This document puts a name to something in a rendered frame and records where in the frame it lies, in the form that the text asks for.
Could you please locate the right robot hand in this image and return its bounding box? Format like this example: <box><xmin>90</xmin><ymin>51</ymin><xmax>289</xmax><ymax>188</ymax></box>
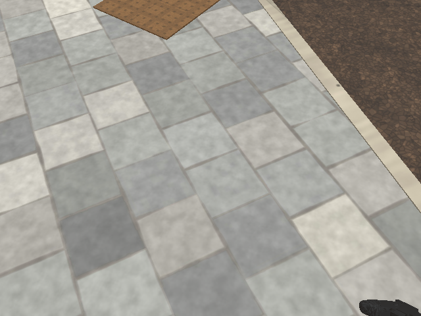
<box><xmin>359</xmin><ymin>300</ymin><xmax>421</xmax><ymax>316</ymax></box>

